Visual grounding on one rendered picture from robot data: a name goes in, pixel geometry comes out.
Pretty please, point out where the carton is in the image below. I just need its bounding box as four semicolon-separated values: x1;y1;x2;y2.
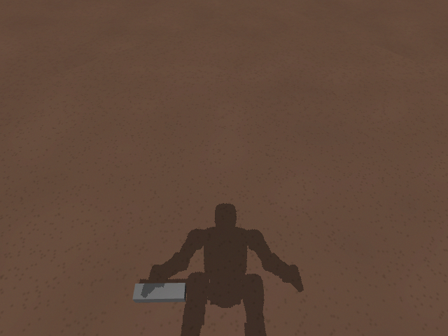
132;283;186;302

